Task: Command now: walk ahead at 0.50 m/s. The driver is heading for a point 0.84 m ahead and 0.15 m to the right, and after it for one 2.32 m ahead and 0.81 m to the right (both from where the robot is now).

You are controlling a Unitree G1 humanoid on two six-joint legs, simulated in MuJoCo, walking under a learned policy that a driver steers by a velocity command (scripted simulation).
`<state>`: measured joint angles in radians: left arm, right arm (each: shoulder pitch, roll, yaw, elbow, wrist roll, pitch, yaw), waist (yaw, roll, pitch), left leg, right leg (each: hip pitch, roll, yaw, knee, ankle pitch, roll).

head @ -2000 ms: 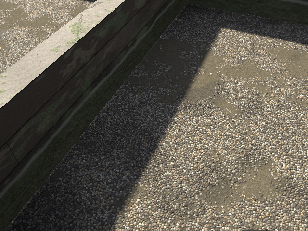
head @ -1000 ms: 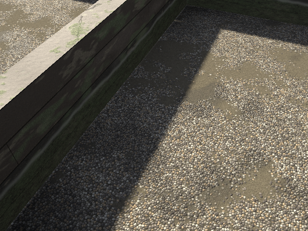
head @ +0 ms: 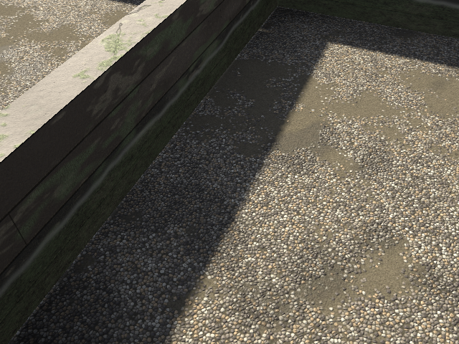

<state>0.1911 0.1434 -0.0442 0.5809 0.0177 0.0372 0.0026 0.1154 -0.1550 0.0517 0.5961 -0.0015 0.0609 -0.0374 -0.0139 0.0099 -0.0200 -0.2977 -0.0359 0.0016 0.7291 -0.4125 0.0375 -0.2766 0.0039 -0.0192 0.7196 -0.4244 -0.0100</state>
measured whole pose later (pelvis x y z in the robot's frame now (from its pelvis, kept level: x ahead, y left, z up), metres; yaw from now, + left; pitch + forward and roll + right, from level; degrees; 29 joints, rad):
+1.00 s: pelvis +0.00 +0.00 +0.03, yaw +0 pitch +0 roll +0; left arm 0.30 0.21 -0.04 0.64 0.02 0.05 0.02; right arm 0.23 -0.21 0.06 0.77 -0.01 0.06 -0.03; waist -0.01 -0.01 0.00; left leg -0.13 -0.03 0.00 0.32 -0.19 0.03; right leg -0.11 0.01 0.00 0.32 -0.21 -0.02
